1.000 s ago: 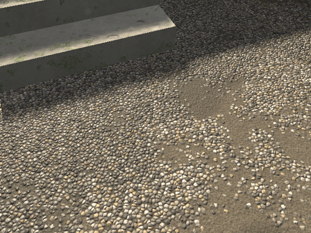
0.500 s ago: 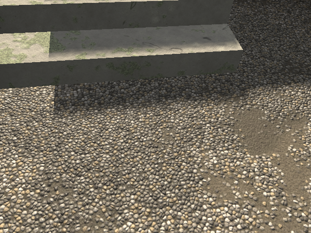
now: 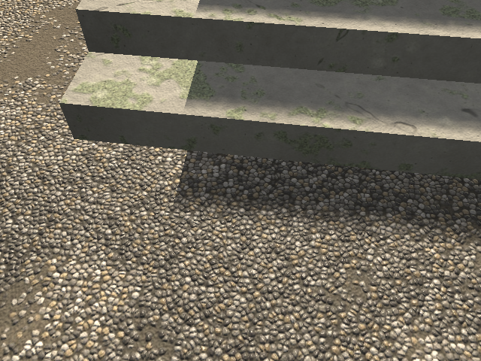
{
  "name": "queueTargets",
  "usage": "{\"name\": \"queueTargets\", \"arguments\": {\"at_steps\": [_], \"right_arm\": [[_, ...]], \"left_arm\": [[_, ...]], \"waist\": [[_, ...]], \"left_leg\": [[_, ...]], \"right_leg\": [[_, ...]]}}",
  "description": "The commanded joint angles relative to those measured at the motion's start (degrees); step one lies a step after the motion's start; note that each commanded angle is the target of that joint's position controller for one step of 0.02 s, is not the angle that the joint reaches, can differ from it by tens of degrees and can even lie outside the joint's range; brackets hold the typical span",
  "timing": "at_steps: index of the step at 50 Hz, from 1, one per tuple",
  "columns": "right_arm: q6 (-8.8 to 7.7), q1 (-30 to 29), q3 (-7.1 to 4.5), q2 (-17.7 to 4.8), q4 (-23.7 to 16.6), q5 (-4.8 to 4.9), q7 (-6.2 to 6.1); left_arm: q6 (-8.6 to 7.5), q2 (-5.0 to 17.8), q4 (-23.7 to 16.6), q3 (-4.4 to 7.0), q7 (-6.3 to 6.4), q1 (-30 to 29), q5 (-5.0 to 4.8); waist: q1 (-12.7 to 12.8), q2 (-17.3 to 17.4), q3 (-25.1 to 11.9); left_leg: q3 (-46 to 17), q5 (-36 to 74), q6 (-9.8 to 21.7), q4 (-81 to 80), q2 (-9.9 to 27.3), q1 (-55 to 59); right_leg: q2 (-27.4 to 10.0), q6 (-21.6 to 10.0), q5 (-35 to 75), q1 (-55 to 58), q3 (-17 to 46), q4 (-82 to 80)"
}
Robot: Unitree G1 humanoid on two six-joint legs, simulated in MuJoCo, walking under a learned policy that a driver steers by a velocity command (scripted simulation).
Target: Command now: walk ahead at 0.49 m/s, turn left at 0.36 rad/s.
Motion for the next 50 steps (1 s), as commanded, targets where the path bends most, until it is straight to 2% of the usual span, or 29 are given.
{"name": "queueTargets", "arguments": {"at_steps": [1,5,9,12,14,16,17,18,19,20,21,22,23,24,26,29,35,38,40,41,42,43,44,45,46,47,48,49,50], "right_arm": [[-0.21,2.61,-0.47,-1.38,-3.77,0.10,0.26],[-0.41,-4.45,0.44,-0.91,-6.92,-1.34,0.44],[-1.39,-12.29,1.13,-0.90,-8.85,-0.91,1.42],[-1.52,-17.08,1.01,-2.00,-10.88,-0.32,2.05],[-1.71,-18.21,0.68,-3.13,-11.93,-0.21,2.47],[-1.87,-12.83,-0.46,-4.98,-10.75,-0.64,2.53],[-1.80,-4.34,-2.02,-7.65,-8.08,-0.86,2.13],[-1.54,6.74,-3.68,-12.74,-6.18,-1.41,1.38],[-1.26,9.22,-4.40,-17.71,-5.62,-1.70,1.52],[-1.57,9.39,-3.03,-11.81,-5.67,-1.23,1.83],[-1.90,5.16,-2.12,-9.28,-6.32,-1.16,1.95],[-1.94,0.75,-1.54,-7.44,-7.06,-1.20,2.13],[-1.96,-2.29,-1.10,-5.75,-7.43,-1.39,2.40],[-2.18,-3.74,-0.85,-4.76,-7.43,-1.74,2.52],[-2.93,-3.51,-1.09,-5.05,-6.45,-1.60,2.57],[-3.23,-0.78,-1.63,-6.53,-4.30,-1.52,1.87],[-2.37,3.94,-1.80,-8.15,-0.95,-1.05,0.61],[-1.78,6.85,-1.84,-8.39,1.22,-0.80,0.45],[-1.32,7.05,-2.06,-8.84,2.10,-0.60,0.21],[-1.76,8.69,-1.20,-6.81,3.27,-3.93,0.71],[-1.98,8.95,-1.31,-6.82,3.80,-4.04,0.99],[-1.97,7.99,-1.61,-8.22,4.05,-3.81,1.02],[-1.77,7.20,-1.78,-9.00,4.33,-3.63,0.93],[-1.72,7.31,-1.33,-7.73,3.63,-3.27,0.73],[-1.73,14.70,0.23,-1.36,1.77,-0.59,1.29],[-1.71,11.86,-0.94,-6.28,3.29,-2.37,0.96],[-1.63,6.90,-1.27,-6.82,2.18,-2.38,1.13],[-1.92,4.18,-0.67,-5.63,2.02,-2.39,1.49],[-1.55,3.02,-0.50,-4.56,2.19,-2.83,1.72]], "left_arm": [[-0.74,4.38,-0.43,1.05,-0.58,2.99,-0.02],[-0.88,7.84,1.42,1.99,-0.51,4.73,-0.82],[0.29,9.69,2.46,2.12,-0.23,7.18,-1.58],[1.13,10.61,4.06,2.09,-0.32,10.74,-2.20],[1.83,11.18,4.73,2.16,-0.27,11.35,-2.42],[2.57,11.63,4.83,2.07,-0.07,10.12,-2.47],[2.75,10.13,4.83,1.49,0.07,10.40,-2.10],[2.53,7.11,3.07,0.13,0.26,10.13,-0.66],[1.15,0.33,1.90,-1.87,-0.02,15.86,-0.76],[0.11,6.84,2.65,-0.38,-0.27,13.37,-2.13],[-0.35,9.12,1.12,0.37,-0.46,8.93,-3.16],[-0.20,8.50,0.85,0.30,-0.15,6.61,-2.61],[0.23,7.84,0.80,0.50,0.04,5.58,-1.57],[0.96,7.07,0.93,0.60,-0.01,6.48,-1.37],[2.28,5.03,1.23,0.37,0.01,7.30,-1.26],[2.99,4.34,-0.52,0.35,0.29,2.59,-0.65],[2.24,2.87,-3.74,-0.35,-0.71,-9.07,-1.02],[1.84,3.16,-5.76,-0.47,-1.58,-13.68,-1.48],[1.47,3.80,-6.83,-0.40,-2.26,-15.09,-1.56],[3.14,3.28,-6.35,-0.78,-2.69,-13.13,3.17],[3.66,3.57,-5.90,-0.47,-2.64,-11.34,3.30],[3.70,4.89,-4.86,0.11,-2.22,-6.81,2.96],[3.30,6.25,-1.96,0.81,-1.65,2.38,3.01],[2.66,9.33,0.51,1.76,-0.89,12.63,3.78],[2.67,17.48,1.35,3.96,-0.26,18.65,4.38],[3.36,14.59,1.39,3.51,-0.55,16.47,1.52],[3.47,11.89,0.74,2.78,-0.53,10.31,0.98],[3.16,7.89,0.47,1.87,-0.74,6.82,0.96],[2.91,5.77,0.94,1.27,-0.74,5.58,0.81]], "waist": [[-0.51,-5.67,-2.74],[0.00,-4.20,-0.66],[2.67,-5.02,0.27],[4.26,-6.06,1.00],[3.74,-6.63,1.27],[-0.37,-6.69,-1.36],[-4.06,-5.25,-6.28],[-8.24,2.20,-14.55],[-4.59,17.21,-19.78],[-6.28,10.27,-18.65],[-5.11,7.67,-11.71],[-3.36,3.42,-8.63],[-1.76,2.12,-5.93],[0.05,3.03,-5.23],[1.44,2.49,-4.38],[1.00,0.66,-1.73],[-2.87,1.23,1.38],[-4.28,1.44,3.01],[-4.01,1.78,3.43],[-3.33,3.31,3.27],[-3.16,4.99,2.77],[-0.59,5.28,0.83],[3.74,3.52,-3.74],[7.50,0.09,-10.84],[5.63,-17.41,-21.38],[6.04,-14.29,-22.15],[3.64,-10.06,-12.40],[2.52,-6.07,-7.22],[1.14,-5.90,-3.94]], "left_leg": [[-1.65,2.65,0.22,-1.89,6.09,-9.58],[0.49,9.95,-0.89,-14.78,8.20,-13.18],[4.27,19.67,-1.42,-28.96,6.37,-8.97],[5.12,19.13,-1.01,-34.33,5.24,-7.90],[5.58,15.79,0.40,-37.13,4.42,-6.88],[7.85,14.43,2.22,-40.86,1.84,2.40],[8.31,14.18,3.76,-41.70,0.64,13.80],[-4.40,14.81,7.67,-41.78,11.55,30.06],[-31.19,5.73,16.53,-49.64,23.14,45.35],[-35.32,1.03,16.03,-53.31,22.80,43.53],[-26.90,4.57,13.66,-53.36,20.99,37.38],[-19.91,10.46,12.25,-54.09,18.30,30.38],[-15.05,14.78,11.40,-55.87,15.95,24.43],[-11.92,17.31,10.84,-57.72,14.46,20.56],[-8.09,21.98,11.43,-60.31,13.34,17.25],[-4.24,26.53,11.73,-62.20,13.05,17.62],[1.34,22.50,8.99,-63.40,11.14,19.67],[0.91,21.88,8.80,-61.83,13.22,24.65],[0.51,23.92,8.16,-59.71,14.79,28.26],[3.15,28.72,6.62,-59.16,12.08,27.39],[3.03,34.36,5.75,-57.08,12.01,26.26],[3.51,43.51,4.79,-51.80,11.63,26.96],[5.45,49.23,3.85,-41.19,9.53,26.33],[7.17,38.78,3.01,-26.99,7.27,18.51],[10.12,9.14,-0.01,-3.54,-1.46,-2.39],[1.85,-8.32,0.82,2.88,-3.47,-8.50],[0.77,-3.76,1.59,3.53,0.32,-11.56],[1.53,0.64,1.72,0.18,2.72,-10.35],[2.20,2.54,1.70,-3.67,4.51,-8.25]], "right_leg": [[-15.54,-10.97,0.66,9.21,17.10,-15.36],[-16.13,-12.50,6.17,9.06,12.04,-18.29],[-13.58,-9.91,7.73,8.82,5.91,-17.17],[-15.47,-8.82,5.31,12.51,6.47,-15.44],[-17.23,-7.88,5.16,15.50,7.18,-13.33],[-16.38,-6.03,14.35,15.73,5.57,-6.11],[-13.34,-4.40,21.07,13.32,2.71,4.53],[-9.73,-1.61,10.03,2.35,-0.97,23.81],[-0.14,1.24,-22.52,-19.66,0.61,42.85],[-2.77,0.40,-24.68,-26.20,7.90,50.26],[-5.66,-0.74,-19.29,-29.02,7.47,50.77],[-8.18,-0.67,-13.99,-26.66,6.54,48.37],[-9.67,-0.30,-10.59,-24.14,6.56,44.79],[-10.84,-0.04,-8.31,-20.54,7.00,42.65],[-10.72,0.75,-5.79,-18.14,6.42,40.07],[-10.64,1.99,0.65,-22.30,6.38,32.48],[-7.92,1.85,14.21,-20.23,3.78,13.39],[-7.11,0.87,12.54,-21.36,3.65,9.05],[-6.78,-0.49,8.99,-21.85,3.76,7.01],[-5.49,-1.18,7.39,-15.96,-0.88,6.40],[-4.15,-1.98,4.82,-10.85,-1.74,6.51],[-2.50,-2.91,0.71,-5.22,-1.96,5.93],[-0.75,-4.35,-0.33,4.55,-2.77,3.39],[-6.79,-6.37,-0.11,18.90,2.94,4.35],[-25.26,-13.86,-5.44,38.76,31.22,0.88],[-25.56,-13.94,-5.52,36.64,42.76,-7.14],[-23.00,-12.37,-7.26,28.96,32.24,-7.31],[-20.65,-11.32,-3.82,21.39,26.07,-8.96],[-17.93,-9.63,-0.68,16.20,20.89,-10.97]]}}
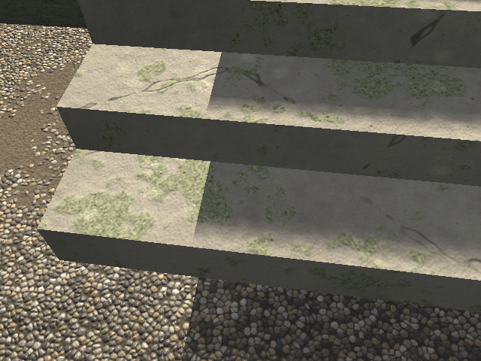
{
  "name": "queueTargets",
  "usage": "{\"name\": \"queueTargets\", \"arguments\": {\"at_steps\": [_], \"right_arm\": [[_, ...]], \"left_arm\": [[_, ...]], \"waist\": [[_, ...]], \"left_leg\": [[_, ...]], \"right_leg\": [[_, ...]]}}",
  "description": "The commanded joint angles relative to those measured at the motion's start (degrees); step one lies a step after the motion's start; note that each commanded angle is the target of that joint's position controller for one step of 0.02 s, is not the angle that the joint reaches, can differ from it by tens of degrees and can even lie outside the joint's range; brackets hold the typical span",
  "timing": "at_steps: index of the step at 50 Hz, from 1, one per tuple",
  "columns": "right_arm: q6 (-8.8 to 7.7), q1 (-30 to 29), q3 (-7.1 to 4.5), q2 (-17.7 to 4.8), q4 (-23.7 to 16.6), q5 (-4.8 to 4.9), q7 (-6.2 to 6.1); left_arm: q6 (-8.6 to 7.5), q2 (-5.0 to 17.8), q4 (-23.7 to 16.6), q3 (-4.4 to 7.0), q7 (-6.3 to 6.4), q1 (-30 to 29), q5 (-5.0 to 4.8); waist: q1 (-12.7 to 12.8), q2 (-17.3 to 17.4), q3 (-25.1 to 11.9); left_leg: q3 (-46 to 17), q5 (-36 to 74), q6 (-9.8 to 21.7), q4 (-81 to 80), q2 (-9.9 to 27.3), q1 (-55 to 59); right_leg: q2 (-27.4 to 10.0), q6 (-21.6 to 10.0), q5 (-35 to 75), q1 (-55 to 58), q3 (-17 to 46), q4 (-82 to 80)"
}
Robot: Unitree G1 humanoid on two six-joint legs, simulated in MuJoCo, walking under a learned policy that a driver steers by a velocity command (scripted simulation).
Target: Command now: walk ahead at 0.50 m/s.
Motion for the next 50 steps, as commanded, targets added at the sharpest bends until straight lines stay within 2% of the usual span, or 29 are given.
{"name": "queueTargets", "arguments": {"at_steps": [1,4,6,10,16,18,20,21,22,23,24,25,26,27,28,31,37,38,40,41,42,43,44,45,46,47,48,49,50], "right_arm": [[0.04,0.50,-0.79,-4.58,-3.35,-1.27,0.49],[1.40,0.71,-0.29,-2.77,-2.31,-1.59,1.16],[1.69,-3.49,-0.06,-2.54,-3.40,-1.52,1.35],[1.47,-12.45,0.62,-1.75,-5.57,-1.10,1.52],[0.71,-21.13,0.95,-1.94,-7.88,-0.87,1.06],[0.14,-20.36,0.70,-2.57,-8.12,-0.97,0.67],[-1.11,-12.23,0.10,-3.46,-5.54,-1.36,-0.19],[-2.01,-3.55,-0.84,-6.07,-2.74,-2.19,-0.95],[-2.42,4.21,-2.14,-11.77,-2.31,-3.41,-1.74],[-1.57,4.92,-3.64,-16.14,-1.21,-2.52,-1.16],[-1.01,-0.07,-2.54,-10.43,-2.59,-1.52,-0.83],[-1.11,-5.02,-1.46,-6.46,-3.53,-0.93,-0.64],[-1.27,-7.64,-0.88,-4.29,-3.87,-0.72,-0.59],[-1.70,-8.14,-0.47,-3.23,-3.57,-0.60,-0.84],[-2.14,-7.90,-0.42,-3.25,-2.86,-0.45,-1.01],[-3.40,-6.34,-0.68,-4.12,-1.62,-0.01,-1.00],[-2.94,-4.62,-0.81,-5.04,-0.40,-0.15,-1.68],[-2.75,-3.34,-0.90,-4.86,0.02,-0.63,-1.72],[-2.54,-2.04,-1.08,-5.18,0.25,-0.70,-1.66],[-2.34,-2.49,-1.29,-5.94,-0.13,-1.09,-1.69],[-2.00,-3.16,-1.39,-6.45,-0.66,-0.94,-1.57],[-1.64,-3.60,-1.62,-7.30,-1.31,-0.39,-1.52],[-0.96,-4.86,-1.78,-7.95,-1.97,0.20,-1.40],[-0.08,-8.05,-1.93,-8.49,-2.89,1.37,-1.19],[0.24,-11.25,-1.62,-7.33,-4.59,1.61,-1.15],[0.05,-6.81,-0.03,0.05,-6.96,0.47,-1.17],[0.49,-4.42,0.49,-0.77,-7.08,-0.89,-1.86],[0.74,-5.79,0.51,-1.00,-6.94,-1.01,-2.22],[0.76,-6.58,0.15,-1.76,-6.98,-1.34,-2.25]], "left_arm": [[-0.58,5.15,0.57,1.48,0.38,6.45,-1.10],[-1.72,5.79,2.61,1.68,0.32,8.93,-1.48],[-2.08,6.29,4.02,1.82,0.37,10.77,-1.70],[-1.95,6.15,6.23,1.68,0.48,13.95,-1.64],[-2.01,6.99,8.81,1.77,1.21,17.83,-1.38],[-1.73,7.55,9.17,1.91,1.49,17.03,-1.17],[-1.45,7.49,8.81,1.77,1.60,14.36,-1.24],[-1.53,6.19,8.43,1.22,1.62,14.10,-1.53],[-1.79,2.17,5.68,-0.12,1.61,13.96,-2.80],[-1.25,0.16,6.02,-0.37,2.12,19.30,-3.57],[-0.23,5.64,7.69,1.09,2.55,16.35,-2.04],[-0.11,4.75,7.68,1.23,2.04,14.19,-1.78],[0.24,3.22,7.86,1.02,1.72,12.93,-1.77],[0.93,2.90,7.86,1.11,1.48,11.96,-0.99],[1.59,2.03,7.90,1.01,1.14,12.19,-0.49],[2.42,0.93,6.48,1.13,0.44,8.87,-0.22],[2.51,0.02,1.92,0.25,-1.00,-3.36,-0.11],[3.11,-0.70,2.75,-0.07,-0.62,-0.84,-0.03],[3.57,0.51,1.42,-0.03,-0.62,-3.51,0.21],[3.87,0.66,0.76,0.06,-0.24,-4.42,0.23],[4.04,0.60,0.40,0.15,0.42,-3.37,0.32],[3.76,0.85,1.23,0.39,0.92,-0.31,0.22],[3.10,0.98,2.42,0.76,1.23,4.45,-0.02],[2.20,0.89,4.00,1.28,1.50,11.06,-0.13],[1.36,5.18,5.29,2.75,1.87,16.24,0.79],[1.24,15.20,4.33,4.72,2.15,12.14,0.94],[1.49,16.09,2.79,5.21,2.06,15.16,-1.18],[1.91,13.12,1.76,4.74,2.39,10.97,-1.65],[2.43,9.16,1.11,3.60,2.66,6.89,-1.91]], "waist": [[1.48,-6.46,-4.39],[0.45,-5.96,-3.94],[0.93,-5.66,-1.68],[2.93,-5.07,1.17],[4.91,-5.24,1.89],[3.74,-5.22,1.69],[-0.47,-3.67,-2.23],[-3.49,-1.39,-8.11],[-5.72,6.20,-15.81],[-3.14,16.85,-18.45],[-1.52,5.77,-12.68],[0.05,3.97,-6.79],[1.08,2.98,-3.95],[1.72,3.54,-2.48],[2.67,3.93,-2.62],[3.77,3.58,-4.13],[1.87,3.57,-1.40],[2.47,5.36,-3.53],[1.76,4.05,-2.13],[2.02,3.56,-1.82],[2.92,3.09,-3.56],[3.61,3.21,-5.89],[5.37,3.71,-8.52],[9.69,2.90,-10.71],[13.02,-1.54,-9.59],[4.57,-16.98,-5.89],[6.78,-7.66,-15.52],[4.69,-3.70,-10.27],[2.29,-1.68,-3.82]], "left_leg": [[-2.01,4.47,0.50,1.63,5.27,-14.55],[-0.34,6.74,-0.45,-0.53,5.64,-12.87],[0.36,10.52,-1.35,-4.44,6.86,-16.59],[2.18,17.36,-2.90,-16.63,6.85,-19.24],[3.90,18.32,-2.01,-28.38,4.34,-15.27],[3.81,14.70,-0.99,-30.54,3.33,-12.59],[4.83,14.19,0.34,-37.17,0.68,-0.97],[2.56,16.61,1.72,-38.71,2.93,11.98],[-13.22,15.80,4.73,-40.64,17.62,27.17],[-29.14,17.45,9.39,-46.24,27.01,32.16],[-24.60,10.01,7.41,-47.09,23.63,24.98],[-17.84,8.22,5.88,-49.52,20.83,18.00],[-12.42,11.59,4.52,-51.71,18.55,13.62],[-8.21,17.07,3.83,-52.61,16.95,11.23],[-4.54,22.52,3.48,-52.56,15.79,9.89],[3.36,38.92,3.74,-50.46,14.95,9.63],[9.76,31.94,4.82,-52.16,14.70,8.55],[11.10,30.94,5.33,-50.30,15.44,8.83],[11.19,30.30,5.53,-48.93,17.06,8.88],[11.66,37.33,4.98,-46.02,17.76,9.01],[12.64,51.89,4.75,-40.10,18.50,10.09],[14.34,62.28,4.16,-33.30,17.68,11.24],[15.00,64.92,3.59,-24.93,16.73,11.49],[16.09,59.53,2.16,-13.54,15.04,7.55],[14.71,36.61,-0.90,2.98,12.04,-4.41],[13.71,-7.36,-5.10,25.06,1.94,-24.59],[2.37,-4.94,-5.88,29.95,2.04,-24.60],[1.24,-1.45,-6.72,31.04,3.70,-26.07],[1.47,-0.20,-6.70,30.02,4.27,-26.85]], "right_leg": [[-14.53,-6.86,3.62,16.05,18.57,-18.75],[-13.26,-7.88,9.06,13.58,14.20,-21.48],[-13.01,-8.37,7.10,13.95,12.52,-23.89],[-11.46,-7.90,8.19,15.82,9.03,-25.37],[-12.65,-6.84,16.62,20.99,7.94,-21.41],[-13.68,-6.33,22.43,22.65,9.52,-17.75],[-11.35,-4.77,33.12,22.19,8.83,-7.38],[-8.15,-3.52,29.67,17.22,7.32,2.78],[-3.00,-1.44,10.72,3.99,4.08,19.03],[3.52,-1.03,-20.81,-8.71,2.30,30.87],[-1.07,-2.11,-17.97,-9.69,7.25,34.50],[-3.07,-2.21,-13.19,-9.47,7.57,33.78],[-4.59,-1.74,-10.02,-8.38,7.06,32.58],[-5.13,-0.96,-8.39,-7.74,6.56,32.20],[-5.17,-0.25,-6.93,-6.69,5.92,33.01],[-4.84,1.18,-2.57,-8.59,4.64,33.77],[-5.35,2.27,5.02,-8.96,2.21,16.72],[-4.65,1.64,3.08,-5.41,0.16,18.02],[-4.54,0.07,0.69,-4.32,-0.58,15.28],[-3.49,-0.64,-2.16,-3.00,-1.87,14.62],[-1.04,-1.65,-5.97,-0.48,-3.83,15.76],[1.03,-2.63,-6.97,2.28,-4.50,14.03],[3.25,-3.59,-5.96,6.52,-5.19,10.08],[4.74,-4.72,0.60,14.59,-5.82,1.54],[1.28,-5.55,7.18,23.16,1.73,-6.53],[-16.57,-10.74,54.17,28.74,26.01,-4.86],[-22.81,-20.70,55.82,28.59,32.21,-8.01],[-21.57,-21.42,41.46,21.94,29.27,-9.60],[-17.50,-18.28,33.69,14.63,25.55,-10.75]]}}
Over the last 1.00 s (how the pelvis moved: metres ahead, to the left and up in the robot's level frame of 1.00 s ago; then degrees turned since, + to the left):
0.54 0.04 -0.01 3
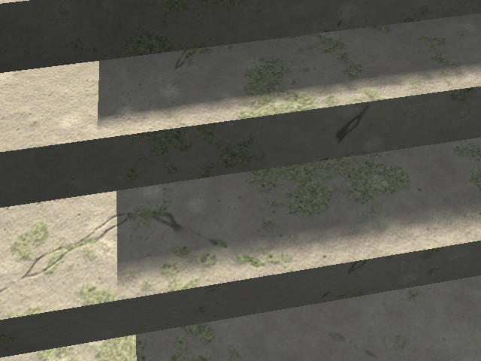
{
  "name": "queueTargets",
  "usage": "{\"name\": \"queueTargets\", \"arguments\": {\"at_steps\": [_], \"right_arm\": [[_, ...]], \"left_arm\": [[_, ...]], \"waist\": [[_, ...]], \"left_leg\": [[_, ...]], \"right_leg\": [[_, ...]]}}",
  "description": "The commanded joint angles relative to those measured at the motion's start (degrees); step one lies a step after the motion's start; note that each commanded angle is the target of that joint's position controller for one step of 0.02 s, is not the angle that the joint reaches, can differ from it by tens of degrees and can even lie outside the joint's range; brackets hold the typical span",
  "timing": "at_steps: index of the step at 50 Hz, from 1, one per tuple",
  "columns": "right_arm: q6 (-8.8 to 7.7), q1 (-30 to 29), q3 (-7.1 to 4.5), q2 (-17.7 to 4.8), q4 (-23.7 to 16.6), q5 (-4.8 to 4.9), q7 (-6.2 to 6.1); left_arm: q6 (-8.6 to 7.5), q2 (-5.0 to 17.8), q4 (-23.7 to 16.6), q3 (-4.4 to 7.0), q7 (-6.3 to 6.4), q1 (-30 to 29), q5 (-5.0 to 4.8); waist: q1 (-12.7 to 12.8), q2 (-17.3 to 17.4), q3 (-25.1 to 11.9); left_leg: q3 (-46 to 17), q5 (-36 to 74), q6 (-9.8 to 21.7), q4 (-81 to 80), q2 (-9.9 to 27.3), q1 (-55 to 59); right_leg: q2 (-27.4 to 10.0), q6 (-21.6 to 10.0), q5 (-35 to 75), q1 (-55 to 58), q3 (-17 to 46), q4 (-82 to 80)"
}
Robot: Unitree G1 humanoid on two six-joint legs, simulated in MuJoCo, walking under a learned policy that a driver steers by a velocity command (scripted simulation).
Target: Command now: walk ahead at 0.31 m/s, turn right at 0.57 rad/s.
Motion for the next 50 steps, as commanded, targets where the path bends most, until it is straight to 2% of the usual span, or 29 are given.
{"name": "queueTargets", "arguments": {"at_steps": [1,2,4,6,7,13,14,16,20,21,22,23,24,25,26,27,28,29,30,31,32,33,34,35,36,38,40,44,50], "right_arm": [[0.10,0.27,-0.67,-3.89,-5.51,-1.35,-0.46],[1.20,0.16,-0.60,-3.58,-6.20,-1.67,-0.17],[2.75,0.75,-0.44,-2.70,-6.95,-1.61,-0.05],[3.25,-0.27,0.11,-0.13,-7.77,-0.76,-0.86],[3.54,-1.91,0.14,-0.15,-9.05,-0.80,-1.36],[5.17,-10.61,1.62,1.58,-14.53,-1.12,-1.09],[5.25,-12.28,2.30,3.25,-15.20,-1.22,-1.16],[5.70,-14.49,2.66,3.50,-17.09,-1.39,-1.72],[5.90,-18.90,3.22,3.77,-20.68,-1.17,-1.87],[6.32,-21.20,3.96,5.21,-23.10,-1.35,-2.09],[6.70,-22.47,4.76,6.52,-25.13,-1.25,-2.03],[6.90,-22.93,4.80,6.14,-26.20,-1.13,-2.07],[3.43,-22.03,6.99,10.01,-28.63,2.27,-1.56],[2.18,-20.03,7.87,9.24,-27.93,2.17,-0.42],[1.41,-22.54,7.76,9.09,-27.27,1.94,0.28],[0.68,-21.87,6.67,7.89,-26.07,1.97,0.25],[0.25,-13.71,5.14,5.57,-21.24,1.61,0.91],[0.27,-10.08,3.66,2.84,-19.50,1.94,0.86],[0.05,-5.05,2.09,-1.51,-17.36,1.86,0.55],[1.11,1.60,0.46,-5.32,-14.59,-0.60,-0.53],[2.13,4.32,0.40,-4.88,-12.65,-2.99,-1.84],[1.85,0.01,0.04,-5.84,-12.25,-2.71,-2.04],[1.52,-6.94,0.40,-4.10,-12.71,-0.45,-2.38],[1.14,-9.77,0.96,-0.37,-10.71,1.26,-2.31],[0.80,-9.10,1.31,2.77,-8.51,1.62,-2.16],[0.41,-7.87,1.23,4.24,-5.32,0.99,-1.63],[-0.01,-5.43,1.38,4.19,-4.12,0.49,-1.86],[0.44,-2.46,1.24,2.21,-4.82,-0.14,-3.46],[2.08,1.12,0.31,-0.60,-7.58,1.08,-6.54]], "left_arm": [[0.70,9.01,-2.17,2.11,1.05,3.91,-0.76],[0.65,7.58,-3.13,1.47,1.20,3.31,-0.57],[0.18,7.83,-2.68,1.23,1.31,5.41,-0.04],[-0.48,8.82,-1.95,1.28,1.47,9.58,0.35],[-0.59,8.71,-1.37,1.15,1.62,11.52,0.09],[-0.53,7.10,2.28,-0.16,3.25,19.14,-0.30],[-0.76,6.64,3.31,-0.39,3.04,20.25,-0.07],[-1.49,6.97,4.39,-0.57,2.77,22.13,-0.16],[-2.10,6.61,6.17,-1.37,2.98,21.43,-0.58],[-2.00,5.66,6.92,-1.75,3.42,21.17,-1.02],[-1.38,6.27,7.37,-1.66,3.93,21.52,-1.05],[-1.11,6.57,7.70,-1.64,4.34,21.46,-0.82],[2.43,2.97,5.85,-2.92,6.82,19.98,-4.12],[5.11,5.15,3.76,-2.23,7.47,15.73,-4.07],[6.77,7.00,2.93,-1.19,6.93,17.09,-3.46],[7.06,10.79,2.41,-0.08,6.13,17.52,-3.89],[6.53,11.72,5.05,0.12,4.32,22.79,-3.05],[5.28,10.87,5.15,0.10,3.51,22.81,-2.77],[3.73,9.06,4.41,0.21,2.87,20.53,-2.84],[2.80,6.79,3.84,0.02,1.69,18.91,-2.19],[3.24,3.13,4.42,-0.05,0.26,15.97,-1.42],[3.46,3.64,1.91,0.83,-0.75,12.44,-1.99],[3.78,1.78,-2.95,0.09,-0.57,5.62,-2.26],[4.15,-1.02,-4.32,-0.97,0.33,5.55,-1.77],[4.87,0.10,-3.42,-0.98,1.55,8.92,-1.16],[5.23,0.58,-2.64,-1.03,2.30,12.97,-1.47],[4.99,-0.39,-3.83,-1.50,2.48,12.70,-1.29],[4.87,0.46,-7.54,-2.12,2.61,8.48,-1.08],[5.53,1.57,-13.71,-2.51,3.48,2.72,-1.11]], "waist": [[-1.04,-2.04,-1.33],[-1.32,-3.27,-1.06],[-1.55,-3.42,-3.32],[0.72,-6.42,-6.58],[1.23,-5.33,-6.68],[3.18,-3.74,-3.38],[3.93,-5.22,-2.61],[4.55,-7.11,-1.72],[3.90,-4.87,1.39],[3.59,-5.57,2.61],[3.44,-7.41,0.87],[3.53,-7.90,0.79],[0.95,-5.54,-4.24],[-1.70,-2.63,-8.53],[0.45,-4.24,-9.17],[-0.33,-7.54,-11.97],[-1.48,-9.94,-16.99],[-2.88,-15.24,-17.20],[-5.07,-11.06,-18.14],[-7.28,4.20,-23.31],[-8.56,18.24,-24.79],[-6.46,12.40,-18.33],[-4.01,8.43,-8.53],[-0.49,3.89,0.28],[1.46,-0.82,1.58],[3.77,-1.43,2.00],[3.64,1.45,1.08],[2.13,2.56,-2.03],[-1.01,6.72,-4.83]], "left_leg": [[-5.14,0.48,-1.04,14.47,-1.01,-17.30],[-4.68,1.99,-1.06,15.11,-1.41,-16.49],[-3.82,4.80,-0.59,16.15,-3.18,-17.15],[-2.07,2.51,0.40,30.02,-5.52,-23.57],[-3.03,1.37,0.94,33.37,-5.10,-28.29],[-3.42,-2.41,1.76,38.82,-5.07,-45.04],[-2.59,-4.29,2.19,44.86,-5.78,-49.48],[-3.27,-8.31,2.78,48.38,-5.32,-55.91],[-3.20,-9.72,2.40,43.64,-4.19,-56.80],[-4.49,-10.49,2.80,43.13,-3.80,-56.21],[-1.85,-10.62,2.66,38.94,-3.68,-54.54],[-1.89,-10.96,2.57,36.18,-3.08,-53.38],[-12.00,-4.05,0.21,29.23,1.30,-50.61],[-4.21,-5.37,0.20,9.99,1.00,-39.28],[1.35,-7.49,0.00,0.47,-0.78,-25.58],[2.06,-11.59,1.41,-2.76,-3.45,-16.12],[9.55,-7.16,3.14,-1.25,-8.95,-6.33],[3.62,-3.26,5.31,-7.73,-9.21,-2.62],[-10.30,13.57,10.83,-12.97,-3.92,4.72],[-30.20,23.19,17.74,-28.99,5.11,13.24],[-52.37,23.76,25.93,-50.10,14.47,13.51],[-57.26,14.70,24.62,-51.31,15.14,5.95],[-47.91,10.25,21.68,-49.23,13.48,-1.47],[-36.01,6.98,17.30,-46.49,10.26,-6.78],[-27.90,3.12,13.65,-43.80,8.11,-9.64],[-18.70,-2.45,11.80,-43.35,4.68,-13.00],[-16.79,-2.70,13.13,-45.55,4.76,-10.55],[-18.63,-4.56,14.16,-47.44,6.71,-4.35],[-26.25,-6.25,15.71,-47.05,11.20,4.92]], "right_leg": [[-18.83,-12.74,39.11,8.56,22.67,-15.23],[-16.36,-11.05,41.45,5.87,19.94,-14.55],[-14.00,-9.45,46.65,6.15,17.21,-12.85],[-15.49,-11.11,50.35,11.64,19.71,-12.72],[-16.20,-11.29,46.60,14.12,20.93,-12.81],[-16.53,-9.91,27.59,20.21,24.45,-13.83],[-17.86,-10.48,27.00,21.65,25.94,-14.32],[-19.04,-10.43,21.93,24.42,26.84,-15.19],[-18.24,-8.96,16.32,20.52,25.73,-18.17],[-18.04,-8.17,21.48,18.02,25.54,-18.45],[-16.44,-8.04,23.05,18.70,23.85,-20.35],[-16.46,-8.03,24.92,19.42,23.85,-21.40],[-21.29,-3.91,31.89,20.63,26.92,-19.70],[-18.37,-3.29,34.92,20.39,20.38,-23.59],[-17.08,-3.46,38.49,13.94,17.74,-26.20],[-18.20,-3.30,56.67,14.92,16.20,-23.30],[-15.88,-4.72,85.55,17.14,10.79,-18.56],[-15.24,-3.96,103.05,20.33,11.42,-13.91],[-12.89,-0.99,102.92,14.46,11.08,-5.63],[-6.82,2.20,72.74,7.40,10.62,5.60],[1.82,5.52,2.45,1.04,14.59,29.67],[5.15,7.50,-9.64,-6.01,22.18,53.65],[5.48,7.22,-13.60,-15.19,21.72,61.65],[3.65,6.20,-13.53,-20.53,19.43,60.33],[1.54,5.41,-8.99,-20.60,17.23,59.97],[1.51,4.67,-1.44,-18.44,14.04,61.84],[2.10,4.64,4.57,-21.69,13.92,63.56],[0.79,6.79,10.15,-29.69,14.71,64.74],[-4.75,13.10,10.09,-34.24,16.31,56.37]]}}
Over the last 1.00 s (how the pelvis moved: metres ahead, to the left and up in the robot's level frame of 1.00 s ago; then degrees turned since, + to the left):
0.43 -0.01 -0.01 -20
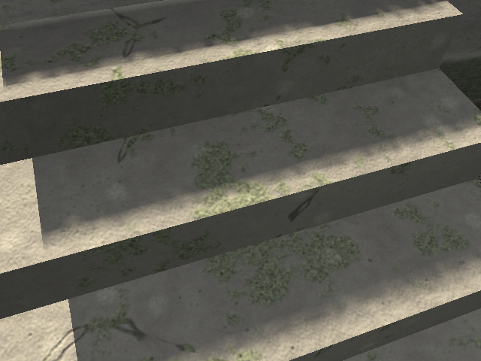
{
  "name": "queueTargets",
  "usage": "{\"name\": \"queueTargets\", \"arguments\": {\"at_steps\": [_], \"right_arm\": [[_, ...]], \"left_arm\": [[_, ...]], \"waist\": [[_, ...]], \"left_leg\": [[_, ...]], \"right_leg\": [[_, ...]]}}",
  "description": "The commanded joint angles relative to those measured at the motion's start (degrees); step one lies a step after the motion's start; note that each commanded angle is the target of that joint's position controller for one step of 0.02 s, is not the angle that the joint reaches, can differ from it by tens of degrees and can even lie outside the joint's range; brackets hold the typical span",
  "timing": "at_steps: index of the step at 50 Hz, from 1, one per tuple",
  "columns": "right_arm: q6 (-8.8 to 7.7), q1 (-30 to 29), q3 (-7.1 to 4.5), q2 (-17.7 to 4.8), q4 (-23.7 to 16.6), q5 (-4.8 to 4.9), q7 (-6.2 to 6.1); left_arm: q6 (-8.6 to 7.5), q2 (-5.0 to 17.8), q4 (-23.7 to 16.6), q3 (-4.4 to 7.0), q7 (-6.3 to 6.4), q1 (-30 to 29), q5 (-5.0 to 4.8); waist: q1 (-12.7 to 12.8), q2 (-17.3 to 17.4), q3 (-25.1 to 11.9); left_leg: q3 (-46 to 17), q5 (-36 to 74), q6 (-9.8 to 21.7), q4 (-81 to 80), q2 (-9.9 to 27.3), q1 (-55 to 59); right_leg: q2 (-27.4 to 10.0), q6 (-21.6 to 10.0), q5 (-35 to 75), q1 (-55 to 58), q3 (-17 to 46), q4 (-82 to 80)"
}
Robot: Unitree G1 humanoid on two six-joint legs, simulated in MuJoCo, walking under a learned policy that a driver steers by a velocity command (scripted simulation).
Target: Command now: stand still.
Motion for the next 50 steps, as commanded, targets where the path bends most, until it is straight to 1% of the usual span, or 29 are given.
{"name": "queueTargets", "arguments": {"at_steps": [1,6,10,11,12,13,15,16,17,18,19,20,22,23,24,26,27,28,29,31,34,36,38,40,43,44,47,49,50], "right_arm": [[0.19,-1.94,-1.70,-7.37,-6.07,0.43,-1.93],[0.97,-1.54,-2.72,-9.82,-8.28,0.60,-2.68],[1.29,-6.78,-3.71,-11.85,-10.16,1.19,-1.94],[1.96,-7.28,-3.51,-10.64,-9.87,1.47,-1.51],[3.07,-3.52,-3.01,-7.06,-8.43,1.37,-1.10],[2.85,-6.99,-2.35,-6.33,-9.34,1.19,-0.07],[2.37,-3.78,-2.47,-6.08,-9.38,2.27,0.75],[2.62,1.43,-1.35,-1.64,-7.26,1.72,1.22],[1.34,4.42,-0.40,4.35,-4.64,0.78,2.28],[-0.73,10.15,0.13,3.42,-3.72,2.31,3.64],[-1.64,5.77,-0.38,0.08,-3.39,2.81,3.81],[-1.69,-3.73,-0.37,-0.72,-5.61,2.49,3.60],[-0.14,-16.13,0.93,-1.86,-10.70,3.09,3.42],[0.93,-19.14,2.65,0.59,-15.83,3.83,2.78],[1.56,-22.35,2.94,-0.78,-16.43,3.10,1.97],[1.91,-21.86,3.94,0.15,-15.54,1.15,2.84],[1.80,-20.71,4.24,0.26,-15.02,1.04,3.43],[0.79,-19.14,3.92,-0.90,-14.01,0.97,3.75],[-0.17,-10.24,2.54,-4.66,-10.44,0.86,4.42],[-0.38,-8.83,2.42,-3.76,-8.88,1.79,5.15],[2.11,-12.16,1.63,-2.48,-8.13,0.93,3.44],[3.03,-15.58,1.06,-2.02,-7.70,-0.01,1.69],[1.72,-16.08,0.54,-2.46,-6.70,-1.84,1.17],[-0.70,-13.08,-0.46,-4.71,-5.31,-1.23,1.49],[-2.53,-8.22,-1.67,-5.73,-1.99,1.62,1.72],[-2.15,-9.16,-2.07,-6.32,-1.98,1.60,1.30],[-0.80,-16.60,-2.39,-8.12,-4.64,0.43,-0.03],[0.10,-21.96,-1.99,-7.95,-6.00,0.44,0.01],[0.87,-23.00,-1.68,-5.98,-5.68,0.58,0.36]], "left_arm": [[0.00,3.83,-6.83,0.78,0.94,-1.86,-0.10],[0.59,3.06,-8.58,0.63,1.03,-0.38,-0.25],[0.49,1.67,-4.59,0.11,-0.75,4.96,-0.06],[0.34,2.19,-2.02,0.74,-1.29,9.41,-0.03],[-0.54,3.35,2.02,1.58,-2.05,13.27,0.82],[-0.55,3.56,5.25,2.45,-3.19,12.74,0.77],[-1.25,-0.48,4.96,1.39,-2.24,5.41,-0.95],[-2.35,-1.20,5.07,0.01,-3.03,5.47,0.54],[-3.39,8.90,8.35,1.99,-3.12,14.09,1.89],[-3.30,13.35,10.73,3.53,-3.97,19.15,1.63],[-2.12,12.03,11.74,3.50,-4.12,18.88,0.75],[-0.32,11.88,11.43,3.45,-3.36,17.89,2.01],[1.81,9.00,8.46,2.26,-0.67,9.48,1.19],[1.44,11.16,5.83,2.28,0.89,3.13,1.37],[1.02,8.03,4.37,1.27,2.34,-0.01,1.46],[1.55,7.15,5.71,1.21,3.40,4.02,0.50],[2.01,8.82,7.46,2.06,3.45,8.41,-0.93],[1.68,8.51,7.62,2.31,3.25,11.64,-1.13],[1.05,7.22,11.03,2.35,2.14,15.96,-0.69],[0.43,7.64,11.72,3.03,0.99,16.83,-0.04],[0.95,3.85,10.38,2.56,0.65,12.56,1.83],[1.18,0.16,9.91,2.20,0.25,12.92,2.45],[1.29,0.02,10.95,2.99,-0.66,16.37,0.38],[0.46,-0.56,8.53,2.89,-0.41,12.95,-0.21],[-1.34,1.01,3.96,2.57,0.46,7.19,-0.19],[-1.48,1.96,2.66,2.61,0.49,5.09,-0.57],[-0.16,1.65,1.91,2.19,0.39,7.67,-1.06],[0.53,-0.64,6.43,1.92,-0.26,17.03,-1.21],[0.83,-1.87,10.06,2.09,-0.62,21.48,-0.90]], "waist": [[-0.06,10.84,-5.51],[-0.43,11.66,-4.63],[1.76,9.31,-5.01],[3.32,8.15,-5.58],[2.72,-0.80,-4.90],[2.72,-3.88,-1.28],[-2.81,-0.74,2.36],[-3.95,-3.90,2.77],[-1.28,-13.48,-2.55],[-1.51,-13.29,-7.54],[0.00,-9.79,-7.43],[0.99,-6.73,-6.53],[1.47,-11.06,-2.19],[-1.42,-15.73,0.17],[-0.38,-10.96,1.81],[0.32,-4.92,0.98],[1.03,-5.66,0.71],[1.94,-6.77,-0.81],[-1.45,-9.50,-7.53],[-1.31,-5.89,-11.88],[-0.02,4.66,-10.38],[2.68,11.95,-5.33],[2.85,12.07,-2.67],[-0.30,12.39,-4.35],[-2.31,8.51,-6.23],[-2.19,7.14,-6.09],[1.89,9.94,-6.04],[6.86,9.69,-6.48],[7.66,7.82,-6.43]], "left_leg": [[-26.35,-8.65,12.05,-18.59,14.50,11.23],[-28.64,-9.12,10.42,-14.52,15.63,8.48],[-18.35,-7.68,4.47,-6.07,11.11,-3.47],[-14.41,-7.82,2.34,-1.14,9.06,-5.41],[-3.85,-5.09,-1.47,9.19,2.85,-4.12],[-3.13,2.18,-1.43,11.57,3.60,1.07],[-6.32,7.55,-0.12,20.42,2.42,2.09],[-5.48,-14.56,-0.43,34.26,-3.23,-6.96],[-6.76,-32.09,-3.33,60.77,-9.58,-24.55],[-11.39,-29.03,-4.26,67.49,-7.69,-29.05],[-12.31,-25.71,-3.78,69.23,-6.84,-36.70],[-12.46,-21.83,-4.15,74.12,-5.58,-41.23],[-6.96,-21.67,-6.13,69.66,-2.86,-43.96],[-8.96,-19.76,-7.63,56.07,3.21,-38.76],[-9.27,-23.15,-7.72,51.21,3.43,-36.51],[-1.77,-27.05,-5.04,33.25,3.41,-26.32],[2.63,-25.47,-3.80,27.50,2.73,-21.76],[0.42,-20.90,-1.85,26.44,2.17,-18.53],[-3.43,-7.39,3.27,27.81,0.69,-11.22],[-5.92,0.54,7.52,22.83,0.04,-6.39],[-11.79,-9.47,7.67,7.90,1.01,-3.11],[-19.50,-13.67,9.53,-2.29,4.50,-7.69],[-23.77,-7.66,12.59,-3.38,8.83,-13.32],[-28.56,2.16,14.49,-1.77,12.82,-11.80],[-30.37,0.50,11.59,-0.98,14.33,-1.67],[-30.47,1.09,10.79,-2.09,14.39,-0.11],[-25.79,5.33,7.88,-1.29,13.35,-3.96],[-17.20,7.32,5.03,3.32,11.02,-12.16],[-14.44,3.38,3.72,7.52,10.73,-15.93]], "right_leg": [[-3.79,3.13,-0.91,-6.30,2.74,-2.28],[-7.12,3.65,-4.47,-3.15,1.72,-6.90],[-8.79,0.02,-2.98,18.27,-7.26,-34.39],[-7.49,-1.67,2.00,25.39,-9.59,-43.95],[-3.25,-1.27,8.56,29.78,-15.54,-54.10],[-4.51,-2.49,26.67,28.30,-18.69,-69.58],[-9.83,-2.60,42.53,36.35,-11.86,-95.63],[-13.64,-2.57,53.27,43.75,-7.75,-96.94],[-18.49,-0.61,108.19,56.40,-5.70,-69.53],[-23.52,-4.04,115.63,60.78,-5.60,-61.73],[-21.93,-5.85,101.47,64.30,-5.17,-61.10],[-22.24,-8.40,80.72,63.29,-2.81,-61.39],[-24.59,-14.58,63.71,57.17,-3.67,-67.31],[-31.92,-18.98,41.24,48.56,6.77,-75.84],[-32.07,-19.79,33.42,46.38,6.03,-80.01],[-25.06,-15.17,33.14,46.17,-3.68,-80.67],[-23.48,-14.45,35.70,45.88,-4.82,-82.37],[-23.00,-13.82,45.64,46.56,-4.62,-80.59],[-16.60,-10.66,68.80,48.23,-12.63,-75.41],[-13.68,-8.41,78.87,49.18,-14.57,-70.62],[-9.11,-8.54,49.25,43.84,-15.40,-67.96],[-2.64,-7.55,7.44,40.85,-15.28,-62.92],[-0.79,-7.56,-18.18,36.23,-8.69,-43.71],[-0.04,-6.18,-29.55,26.05,-1.26,-20.13],[-0.66,-3.32,-29.48,11.68,-0.30,-8.77],[-1.41,-2.55,-24.65,10.34,-1.04,-11.29],[-4.81,-2.13,-15.96,17.28,-3.79,-30.12],[-5.66,-3.67,1.01,34.09,-8.89,-52.70],[-4.67,-4.83,14.22,42.04,-12.35,-61.36]]}}
Over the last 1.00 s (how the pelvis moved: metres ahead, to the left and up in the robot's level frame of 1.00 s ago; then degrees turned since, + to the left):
0.18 0.04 0.15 -9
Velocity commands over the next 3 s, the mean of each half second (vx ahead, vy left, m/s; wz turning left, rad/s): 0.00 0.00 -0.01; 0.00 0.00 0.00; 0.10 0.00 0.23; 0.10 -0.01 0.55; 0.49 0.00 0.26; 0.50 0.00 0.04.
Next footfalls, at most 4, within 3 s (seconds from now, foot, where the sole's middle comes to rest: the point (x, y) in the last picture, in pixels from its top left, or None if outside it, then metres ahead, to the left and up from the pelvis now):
0.32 right None -0.02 -0.27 -0.91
0.56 left None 0.13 -0.06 -0.73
1.08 right None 0.06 -0.37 -0.91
1.64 left None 0.19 -0.19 -0.73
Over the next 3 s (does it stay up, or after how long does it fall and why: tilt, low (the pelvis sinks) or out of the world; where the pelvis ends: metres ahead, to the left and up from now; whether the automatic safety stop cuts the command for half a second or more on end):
stays up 0.50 -0.09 0.20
